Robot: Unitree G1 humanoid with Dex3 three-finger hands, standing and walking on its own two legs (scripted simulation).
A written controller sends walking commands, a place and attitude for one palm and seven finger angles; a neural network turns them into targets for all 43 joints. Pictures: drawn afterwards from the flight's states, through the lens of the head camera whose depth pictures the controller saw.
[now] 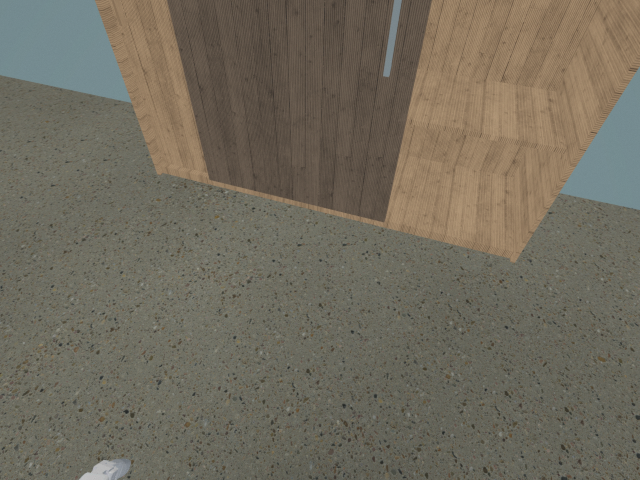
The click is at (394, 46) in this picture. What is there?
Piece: wardrobe's sliding door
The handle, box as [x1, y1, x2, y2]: [383, 0, 401, 76]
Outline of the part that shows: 401,0 394,0 383,75 388,76 390,70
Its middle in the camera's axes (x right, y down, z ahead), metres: +0.21 -0.61 +1.09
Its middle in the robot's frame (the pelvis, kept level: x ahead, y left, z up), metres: +1.25 -0.15 +0.09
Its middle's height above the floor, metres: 0.86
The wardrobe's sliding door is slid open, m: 0.55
